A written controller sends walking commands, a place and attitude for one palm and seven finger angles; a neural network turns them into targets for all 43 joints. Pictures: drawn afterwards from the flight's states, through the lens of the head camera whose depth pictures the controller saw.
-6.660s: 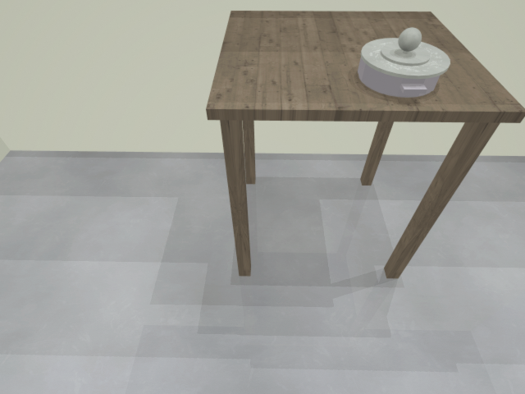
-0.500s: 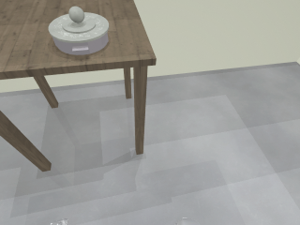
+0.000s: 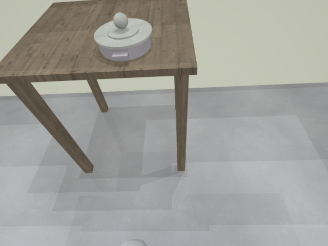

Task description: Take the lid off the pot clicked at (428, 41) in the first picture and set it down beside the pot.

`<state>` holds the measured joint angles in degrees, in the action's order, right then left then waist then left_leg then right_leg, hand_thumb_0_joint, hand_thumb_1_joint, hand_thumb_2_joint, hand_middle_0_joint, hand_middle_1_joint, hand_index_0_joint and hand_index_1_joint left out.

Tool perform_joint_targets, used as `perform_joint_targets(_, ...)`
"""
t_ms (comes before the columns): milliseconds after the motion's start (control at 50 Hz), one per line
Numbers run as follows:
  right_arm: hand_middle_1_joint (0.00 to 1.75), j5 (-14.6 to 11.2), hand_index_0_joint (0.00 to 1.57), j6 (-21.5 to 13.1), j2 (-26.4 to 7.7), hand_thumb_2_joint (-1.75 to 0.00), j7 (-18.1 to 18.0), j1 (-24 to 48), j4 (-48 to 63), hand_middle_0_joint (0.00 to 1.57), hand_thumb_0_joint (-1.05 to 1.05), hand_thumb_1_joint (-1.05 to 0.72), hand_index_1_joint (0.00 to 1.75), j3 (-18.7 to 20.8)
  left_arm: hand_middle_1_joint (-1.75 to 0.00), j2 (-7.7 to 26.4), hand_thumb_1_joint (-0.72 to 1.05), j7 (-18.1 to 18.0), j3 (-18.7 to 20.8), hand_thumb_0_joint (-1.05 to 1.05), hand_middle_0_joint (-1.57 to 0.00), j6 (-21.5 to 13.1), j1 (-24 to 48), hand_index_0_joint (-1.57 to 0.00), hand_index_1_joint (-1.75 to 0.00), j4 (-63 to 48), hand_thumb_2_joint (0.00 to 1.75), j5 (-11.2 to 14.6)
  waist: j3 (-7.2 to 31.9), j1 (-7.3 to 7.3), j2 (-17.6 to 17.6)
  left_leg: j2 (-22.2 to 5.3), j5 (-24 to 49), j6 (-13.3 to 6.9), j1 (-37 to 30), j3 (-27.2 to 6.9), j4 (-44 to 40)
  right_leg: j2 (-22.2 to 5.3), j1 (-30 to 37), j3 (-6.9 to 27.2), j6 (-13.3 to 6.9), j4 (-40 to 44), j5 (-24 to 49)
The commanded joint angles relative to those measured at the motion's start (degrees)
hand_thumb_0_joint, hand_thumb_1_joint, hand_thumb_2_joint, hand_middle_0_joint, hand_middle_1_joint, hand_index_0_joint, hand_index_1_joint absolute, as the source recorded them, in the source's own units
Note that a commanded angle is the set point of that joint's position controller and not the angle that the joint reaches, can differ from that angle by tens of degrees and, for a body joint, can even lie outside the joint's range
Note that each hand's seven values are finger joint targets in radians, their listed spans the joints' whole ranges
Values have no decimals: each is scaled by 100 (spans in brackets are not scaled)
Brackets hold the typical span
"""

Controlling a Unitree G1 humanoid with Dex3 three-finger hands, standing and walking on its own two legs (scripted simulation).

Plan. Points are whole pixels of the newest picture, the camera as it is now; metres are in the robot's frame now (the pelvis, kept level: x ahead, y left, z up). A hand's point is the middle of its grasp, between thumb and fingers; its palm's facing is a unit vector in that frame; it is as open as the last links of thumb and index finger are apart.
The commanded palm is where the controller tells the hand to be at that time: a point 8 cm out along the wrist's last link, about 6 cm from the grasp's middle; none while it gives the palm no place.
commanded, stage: take the last steps up to it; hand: left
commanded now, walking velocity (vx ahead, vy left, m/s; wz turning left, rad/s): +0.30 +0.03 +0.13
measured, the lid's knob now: (120, 20) +0.78 +0.20 +0.17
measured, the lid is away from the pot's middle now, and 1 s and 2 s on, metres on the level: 0.00 0.00 0.00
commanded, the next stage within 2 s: come to a stop and stand still in 0.80 s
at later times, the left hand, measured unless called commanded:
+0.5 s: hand out of the picture +0.13 +0.22 -0.17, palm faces +0.08 -0.98 -0.19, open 7.4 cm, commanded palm none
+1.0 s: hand (126, 201) +0.27 +0.15 -0.17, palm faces +0.13 -0.97 -0.20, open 7.3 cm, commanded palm none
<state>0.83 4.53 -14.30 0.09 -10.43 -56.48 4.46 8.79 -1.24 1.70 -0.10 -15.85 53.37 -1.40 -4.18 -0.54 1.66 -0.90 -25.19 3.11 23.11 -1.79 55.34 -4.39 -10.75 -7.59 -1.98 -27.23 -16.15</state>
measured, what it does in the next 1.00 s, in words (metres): walks ahead: left foot, then right foot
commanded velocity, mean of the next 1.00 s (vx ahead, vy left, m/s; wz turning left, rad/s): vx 0.18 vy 0.00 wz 0.03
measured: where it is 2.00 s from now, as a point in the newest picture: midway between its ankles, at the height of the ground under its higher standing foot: (183, 231)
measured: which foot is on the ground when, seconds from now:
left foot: up 0.00-0.14, down 0.16-0.62, up 0.64-1.00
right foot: down 0.00-0.16, up 0.18-0.58, down 0.60-1.00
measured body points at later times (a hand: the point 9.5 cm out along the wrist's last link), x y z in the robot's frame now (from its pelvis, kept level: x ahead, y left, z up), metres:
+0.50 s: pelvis +0.10 +0.03 -0.01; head +0.12 +0.03 +0.44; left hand +0.13 +0.27 -0.16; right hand +0.06 -0.20 -0.16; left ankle -0.02 +0.14 -0.74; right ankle +0.21 -0.09 -0.70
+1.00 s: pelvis +0.27 -0.01 +0.00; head +0.28 -0.03 +0.45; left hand +0.26 +0.21 -0.15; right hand +0.36 -0.24 -0.16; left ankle +0.33 +0.13 -0.71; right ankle +0.26 -0.09 -0.74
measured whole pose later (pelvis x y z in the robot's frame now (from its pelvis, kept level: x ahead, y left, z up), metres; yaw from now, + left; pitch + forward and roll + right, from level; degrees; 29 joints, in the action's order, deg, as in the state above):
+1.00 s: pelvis +0.27 -0.01 +0.00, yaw +3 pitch +0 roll +0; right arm 0.9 -0.6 -10.3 -0.8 -10.7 -59.0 2.8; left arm 7.0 -1.0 1.6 -3.0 -18.0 61.7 -1.0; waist -0.8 -1.7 2.0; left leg -4.7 -15.0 2.2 25.0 3.1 41.4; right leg 0.1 -8.2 -9.0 -3.6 -22.3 -14.0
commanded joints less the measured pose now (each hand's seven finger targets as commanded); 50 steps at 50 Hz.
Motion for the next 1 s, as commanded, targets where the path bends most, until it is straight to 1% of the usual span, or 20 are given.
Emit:
perform_joint_targets(0, 30, 2, 20, -288, -105, -90, 64, 498, 534, 20, 0, -90, 30, -89, -30, 1290, 90, -31, 355, 0, -20, -125, -623, -20, -30, -12, 90, -36, 477, -318, -1317, 58, -75, -131, 193, 369, -908, -1352, 895, 1241, -696, 1050, 1823)
perform_joint_targets(60, 30, 16, 20, -425, -48, -90, 86, 272, 460, 20, 0, -90, 30, -115, -30, 1300, 90, 17, 365, 0, -20, -146, -585, -20, -30, 145, 90, -39, 322, -219, -1215, 95, 69, -312, -459, 546, -1887, -1323, 432, 1255, -673, 1157, 263)
perform_joint_targets(100, 30, 27, 20, -539, -59, -90, 42, -353, 233, 20, 0, -90, 30, -137, -30, 1186, 90, 42, 338, 0, -20, -119, -360, -20, -30, 197, 90, 20, 289, 110, -906, 171, 764, -395, -1815, 701, -3179, -997, -481, 867, -370, 723, -653)
perform_joint_targets(120, 30, 27, 20, -587, -381, -90, -4, -811, 109, 20, 0, -90, 30, -57, -30, 948, 90, 70, 280, 0, -20, -101, -321, -20, -30, 171, 90, 40, 439, 324, -63, -351, 453, -553, -2769, -70, -3594, -649, -1347, 569, -115, -205, -1014)
perform_joint_targets(140, 30, 91, 20, -590, -983, -90, -55, -1344, -17, 20, 0, -90, 30, 80, -30, 543, 90, 122, 192, 0, -20, -96, -316, -20, -30, 42, 90, 57, 430, 541, 1683, -1743, -204, -1080, -3226, -1954, -4143, 39, -2481, -152, 206, -1726, -1506)
perform_joint_targets(160, 30, 73, 20, -536, -1086, -90, -97, -1577, -22, 20, 0, -90, 30, 65, -30, 642, 90, 124, 159, 0, -20, -140, 88, -20, -30, -170, 90, 12, 9, 633, 1281, -2163, -143, -1519, -2859, -2604, -4484, 123, -2998, 135, 202, -2521, -1732)
perform_joint_targets(220, 30, 34, 20, -625, -514, -90, -149, -914, 108, 20, 0, -90, 30, -110, -30, 810, 90, 211, 233, 0, -20, -116, 239, -20, -30, 20, 90, -17, -640, 317, 877, -1676, -404, -1450, -1673, -1789, -4829, -226, -2917, 650, 159, -3540, -694)
perform_joint_targets(300, 30, -12, 20, -827, -320, -90, -171, -973, 15, 20, 0, -90, 30, -146, -30, 632, 90, 263, 209, 0, -20, -100, -141, -20, -30, 266, 90, -5, -279, 56, 446, -1266, 2139, -1397, -2087, -627, -4618, -223, -2743, 536, 335, -3428, 100)
perform_joint_targets(480, 30, 61, 20, -861, -423, -90, -201, -1446, -403, 20, 0, -90, 30, -108, -30, 466, 90, 337, 206, 0, -20, -126, 855, -20, -30, -92, 90, 55, -525, 242, 582, -1376, 2938, -1352, -1991, -167, -4339, -106, -2070, 182, 193, -1380, 323)
perform_joint_targets(520, 30, 68, 20, -840, -460, -90, -210, -1408, -477, 20, 0, -90, 30, -93, -30, 541, 90, 325, 255, 0, -20, -162, 574, -20, -30, -25, 90, 52, -397, 63, 415, -1396, 3498, -1264, -1713, -111, -3814, 102, -1148, 72, 63, -1006, 296)
perform_joint_targets(540, 30, 50, 20, -828, -489, -90, -212, -1334, -498, 20, 0, -90, 30, -101, -30, 596, 90, 312, 297, 0, -20, -203, -55, -20, -30, 183, 90, 35, -96, -243, 237, -1200, 3894, -1132, -1617, 91, -3110, 299, -338, -74, 10, -661, 497)
perform_joint_targets(560, 30, 7, 20, -841, -427, -90, -189, -1334, -521, 20, 0, -90, 30, -114, -30, 831, 90, 276, 360, 0, -20, -279, -964, -20, -30, 469, 90, 2, 427, -617, -59, -846, 3784, -919, -1281, 286, -1926, 267, 857, 106, -73, -325, 628)
perform_joint_targets(580, 30, -70, 20, -869, -110, -90, -133, -1610, -448, 20, 0, -90, 30, -144, -30, 1390, 90, 190, 517, 0, -20, -372, -1759, -20, -30, 689, 90, -52, 1290, -818, -1306, -197, 2055, -629, -135, 701, -60, -1109, 2266, 1970, -567, 115, 615)
perform_joint_targets(600, 30, -106, 20, -884, 17, -90, -152, -1737, -330, 20, 0, -90, 30, -160, -30, 1808, 90, 156, 569, 0, -20, -358, -1999, -20, -30, 738, 90, 57, 1708, -690, -1736, 236, -853, -567, 552, 457, 1569, -2280, 2363, 3824, -1156, 1032, 764)
perform_joint_targets(620, 30, -114, 20, -821, -59, -90, -154, -1358, -258, 20, 0, -90, 30, -102, -30, 1705, 90, 109, 559, 0, -20, -315, -1523, -20, -30, 606, 90, 103, 1414, -664, -1175, -8, -752, -650, 730, -49, 2232, -2300, 1683, 3978, -1254, 1387, -209)
perform_joint_targets(660, 30, 3, 20, -758, 65, -90, -103, -876, -173, 20, 0, -90, 30, -113, -30, 1054, 90, 40, 376, 0, -20, -295, -368, -20, -30, 327, 90, 78, 195, -246, -516, -507, 270, -608, 999, -122, 2184, -1853, 29, 2823, -1044, 1599, -813)
perform_joint_targets(700, 30, 64, 20, -627, 283, -90, -71, -1202, -315, 20, 0, -90, 30, -160, -30, 629, 90, 22, 230, 0, -20, -365, -21, -20, -30, 265, 90, 41, 134, 107, -552, -592, 723, -457, 516, 29, 1566, -1381, -620, 1628, -756, 1666, 292)
perform_joint_targets(760, 30, 67, 20, -502, 451, -90, -49, -1456, -379, 20, 0, -90, 30, -156, -30, 552, 90, 18, 194, 0, -20, -395, -25, -20, -30, 324, 90, 30, 164, 305, -806, -557, 919, -260, 166, 322, 708, -1064, -947, 840, -646, 1679, 1014)
perform_joint_targets(860, 30, 33, 20, -543, 434, -90, 16, -707, -120, 20, 0, -90, 30, -170, -30, 689, 90, 44, 198, 0, -20, -430, -345, -20, -30, 504, 90, 43, 111, 75, -659, -541, 1138, -117, 392, 493, -582, -1125, -307, 884, -747, 1714, 1278)
perform_joint_targets(980, 30, -24, 20, -560, 393, -90, -102, -211, -114, 20, 0, -90, 30, -285, -30, 664, 90, -76, 131, 0, -20, -268, -544, -20, -30, 709, 90, 63, 351, -74, -919, -208, 1266, -72, -419, 515, -2158, -940, 402, 677, -531, 641, 4009)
